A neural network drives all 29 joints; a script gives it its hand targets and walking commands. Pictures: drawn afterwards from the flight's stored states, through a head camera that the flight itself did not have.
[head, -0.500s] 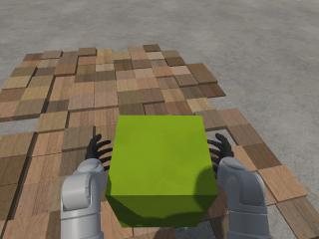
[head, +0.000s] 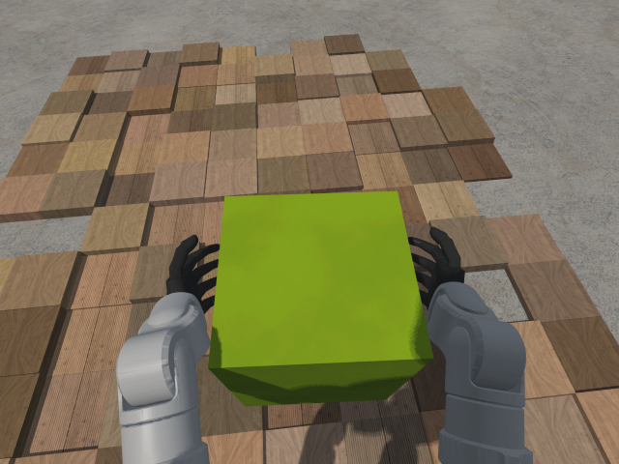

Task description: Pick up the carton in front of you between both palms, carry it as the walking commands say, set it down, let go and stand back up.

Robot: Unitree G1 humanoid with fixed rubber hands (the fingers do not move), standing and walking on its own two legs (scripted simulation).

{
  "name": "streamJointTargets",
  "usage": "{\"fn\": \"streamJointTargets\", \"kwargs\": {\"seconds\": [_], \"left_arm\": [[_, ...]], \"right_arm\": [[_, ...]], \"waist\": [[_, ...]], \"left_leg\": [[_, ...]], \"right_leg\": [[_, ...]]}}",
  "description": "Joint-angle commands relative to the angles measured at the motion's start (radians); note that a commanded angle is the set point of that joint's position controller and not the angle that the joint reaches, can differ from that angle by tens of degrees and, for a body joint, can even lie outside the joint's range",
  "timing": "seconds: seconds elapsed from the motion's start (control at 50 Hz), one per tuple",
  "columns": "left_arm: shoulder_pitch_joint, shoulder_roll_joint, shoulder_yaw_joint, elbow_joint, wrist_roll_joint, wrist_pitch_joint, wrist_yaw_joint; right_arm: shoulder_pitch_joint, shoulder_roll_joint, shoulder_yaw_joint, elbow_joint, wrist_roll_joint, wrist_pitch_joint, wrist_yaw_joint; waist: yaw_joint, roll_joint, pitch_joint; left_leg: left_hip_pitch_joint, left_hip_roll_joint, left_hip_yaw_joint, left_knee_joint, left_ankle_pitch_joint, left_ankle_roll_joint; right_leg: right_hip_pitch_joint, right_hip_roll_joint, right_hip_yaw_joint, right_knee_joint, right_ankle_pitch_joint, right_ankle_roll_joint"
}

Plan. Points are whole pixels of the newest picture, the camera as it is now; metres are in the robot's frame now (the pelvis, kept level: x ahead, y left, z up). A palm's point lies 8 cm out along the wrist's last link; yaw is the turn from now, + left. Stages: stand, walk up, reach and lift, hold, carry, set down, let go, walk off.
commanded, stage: carry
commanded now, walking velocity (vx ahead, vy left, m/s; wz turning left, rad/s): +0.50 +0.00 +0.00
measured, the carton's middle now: (314, 309) +0.33 +0.01 +0.00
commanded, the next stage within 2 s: none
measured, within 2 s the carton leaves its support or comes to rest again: neither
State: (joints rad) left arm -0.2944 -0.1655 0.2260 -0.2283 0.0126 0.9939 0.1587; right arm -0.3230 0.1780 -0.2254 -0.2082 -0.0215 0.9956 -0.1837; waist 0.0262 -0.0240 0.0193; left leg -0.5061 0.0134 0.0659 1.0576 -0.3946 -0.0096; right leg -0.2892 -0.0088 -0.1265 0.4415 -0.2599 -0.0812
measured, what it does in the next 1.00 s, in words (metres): walks ahead: left foot, then right foot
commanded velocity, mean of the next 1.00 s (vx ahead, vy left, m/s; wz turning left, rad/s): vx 0.50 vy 0.00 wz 0.00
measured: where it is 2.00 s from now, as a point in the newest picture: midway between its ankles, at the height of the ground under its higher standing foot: (321, 185)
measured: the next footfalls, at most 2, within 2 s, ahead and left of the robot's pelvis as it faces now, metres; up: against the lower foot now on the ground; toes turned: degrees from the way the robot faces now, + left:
left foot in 0.24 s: +0.37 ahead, +0.08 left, -0.01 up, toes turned +5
right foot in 0.70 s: +0.75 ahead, -0.14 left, +0.01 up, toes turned -12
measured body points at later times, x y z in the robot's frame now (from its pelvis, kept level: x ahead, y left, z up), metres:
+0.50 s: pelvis +0.38 +0.02 +0.00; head +0.34 +0.03 +0.44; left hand +0.63 +0.15 +0.07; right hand +0.60 -0.15 +0.08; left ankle +0.33 +0.08 -0.75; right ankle +0.42 -0.12 -0.68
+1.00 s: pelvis +0.68 -0.03 -0.01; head +0.74 -0.04 +0.44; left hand +1.03 +0.12 +0.06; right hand +1.03 -0.19 +0.05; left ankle +0.74 +0.09 -0.67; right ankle +0.71 -0.12 -0.74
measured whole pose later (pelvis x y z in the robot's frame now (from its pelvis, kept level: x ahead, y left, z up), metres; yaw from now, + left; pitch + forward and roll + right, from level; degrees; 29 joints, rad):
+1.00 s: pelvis +0.68 -0.03 -0.01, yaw -2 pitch +5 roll -1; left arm -0.41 -0.17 0.26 -0.07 0.02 0.92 0.18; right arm -0.42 0.15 -0.29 -0.06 -0.06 0.91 -0.19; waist 0.06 0.03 0.04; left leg -0.70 0.06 0.03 1.07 -0.38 0.05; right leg -0.36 -0.02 -0.18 0.49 -0.38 -0.10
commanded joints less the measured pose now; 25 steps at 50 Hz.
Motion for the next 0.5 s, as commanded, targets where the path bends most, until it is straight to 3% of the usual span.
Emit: {"fn": "streamJointTargets", "kwargs": {"seconds": [0.0,0.06,0.14,0.18,0.2,0.22,0.24,0.26,0.28,0.32,0.34,0.36,0.4,0.48], "left_arm": [[-0.368,-0.804,-0.690,-0.254,-0.219,0.005,-0.037],[-0.206,-0.795,-0.728,-0.366,-0.250,0.028,-0.051],[-0.017,-0.751,-0.744,-0.435,-0.233,0.064,-0.070],[0.023,-0.719,-0.745,-0.455,-0.212,0.084,-0.075],[0.015,-0.696,-0.748,-0.460,-0.205,0.094,-0.078],[0.004,-0.666,-0.750,-0.464,-0.198,0.102,-0.078],[-0.010,-0.627,-0.743,-0.463,-0.193,0.116,-0.076],[0.048,-0.610,-0.755,-0.451,-0.195,0.133,-0.072],[0.063,-0.599,-0.745,-0.443,-0.186,0.142,-0.068],[0.038,-0.623,-0.721,-0.407,-0.167,0.146,-0.064],[0.042,-0.640,-0.709,-0.384,-0.155,0.141,-0.061],[0.054,-0.652,-0.698,-0.357,-0.140,0.136,-0.057],[0.071,-0.665,-0.691,-0.332,-0.115,0.129,-0.051],[-0.014,-0.610,-0.671,-0.287,-0.097,0.112,-0.023]], "right_arm": [[-0.296,0.829,0.668,-0.202,0.158,-0.002,0.013],[-0.101,0.820,0.668,-0.308,0.147,0.014,0.011],[0.042,0.785,0.718,-0.418,0.157,0.055,0.027],[0.052,0.753,0.745,-0.458,0.165,0.079,0.044],[0.061,0.736,0.754,-0.464,0.167,0.090,0.052],[0.066,0.713,0.756,-0.469,0.163,0.101,0.062],[0.086,0.684,0.745,-0.447,0.158,0.112,0.066],[0.092,0.627,0.733,-0.424,0.153,0.122,0.063],[0.080,0.634,0.744,-0.428,0.176,0.132,0.067],[0.039,0.672,0.766,-0.422,0.202,0.137,0.080],[0.019,0.680,0.777,-0.415,0.209,0.138,0.086],[0.012,0.681,0.783,-0.410,0.214,0.137,0.092],[0.022,0.674,0.781,-0.389,0.213,0.131,0.098],[-0.024,0.595,0.721,-0.314,0.186,0.110,0.076]], "waist": [[0.022,-0.085,-0.461],[0.019,-0.093,-0.408],[0.012,-0.130,-0.336],[-0.009,-0.165,-0.363],[-0.038,-0.145,-0.402],[-0.063,-0.075,-0.430],[-0.075,0.152,-0.386],[-0.066,0.279,-0.414],[-0.057,0.194,-0.410],[-0.049,0.061,-0.290],[-0.047,0.017,-0.265],[-0.042,0.017,-0.260],[-0.039,0.080,-0.226],[-0.041,0.118,-0.173]], "left_leg": [[-0.221,0.025,0.007,-0.118,0.047,0.003],[-0.183,0.006,0.054,-0.316,0.173,0.003],[0.027,-0.072,0.178,-0.609,0.432,0.015],[0.221,-0.077,0.191,-0.677,0.522,0.044],[0.404,-0.077,0.203,-0.710,0.561,0.048],[0.594,-0.014,0.157,-0.686,0.515,0.040],[0.714,0.148,-0.088,-0.645,0.744,0.057],[0.790,0.377,-0.507,-0.748,0.749,0.262],[0.770,0.420,-0.522,-0.759,0.553,0.328],[0.569,0.334,-0.415,-0.807,0.387,0.252],[0.496,0.324,-0.375,-0.833,0.355,0.229],[0.435,0.303,-0.318,-0.865,0.287,0.207],[0.373,0.275,-0.233,-0.905,0.249,0.196],[0.435,0.232,-0.114,-0.910,0.419,0.192]], "right_leg": [[0.596,-0.278,0.293,-0.067,0.733,-0.096],[0.576,-0.232,0.195,-0.085,0.831,-0.076],[0.498,-0.156,0.043,-0.071,1.019,-0.016],[0.435,-0.163,0.005,0.057,1.049,0.009],[0.358,-0.140,-0.040,0.218,0.973,0.027],[0.202,-0.098,-0.066,0.405,0.709,0.042],[-0.035,0.002,-0.042,0.646,0.154,0.047],[-0.273,0.110,0.026,0.892,-0.189,0.079],[-0.345,0.007,0.137,1.011,-0.209,0.064],[-0.380,-0.076,0.147,0.872,-0.150,0.041],[-0.361,-0.088,0.134,0.812,-0.113,0.045],[-0.327,-0.101,0.132,0.744,-0.064,0.049],[-0.316,-0.104,0.094,0.621,-0.014,0.067],[-0.439,-0.108,0.030,0.438,0.133,0.098]]}}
